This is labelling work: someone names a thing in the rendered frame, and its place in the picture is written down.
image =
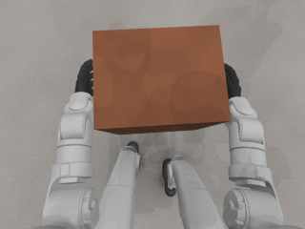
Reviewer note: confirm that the robot right upper arm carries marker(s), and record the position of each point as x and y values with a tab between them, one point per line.
251	209

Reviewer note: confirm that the robot left shin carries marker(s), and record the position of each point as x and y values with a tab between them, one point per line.
128	148

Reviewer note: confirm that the carton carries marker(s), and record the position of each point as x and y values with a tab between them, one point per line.
158	80

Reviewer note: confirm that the robot left upper arm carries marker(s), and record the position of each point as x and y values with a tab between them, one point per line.
71	208

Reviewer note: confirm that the right robot forearm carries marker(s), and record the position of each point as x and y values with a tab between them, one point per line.
247	149

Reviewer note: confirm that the robot right shin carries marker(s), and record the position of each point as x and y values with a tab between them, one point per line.
169	184

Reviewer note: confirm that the left robot forearm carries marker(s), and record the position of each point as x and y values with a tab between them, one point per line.
73	163

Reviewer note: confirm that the right robot hand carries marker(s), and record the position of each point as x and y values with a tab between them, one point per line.
232	81

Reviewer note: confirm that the left robot hand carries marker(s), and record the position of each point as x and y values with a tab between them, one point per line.
84	82

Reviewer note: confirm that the robot shin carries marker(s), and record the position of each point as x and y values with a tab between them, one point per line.
128	148
169	184

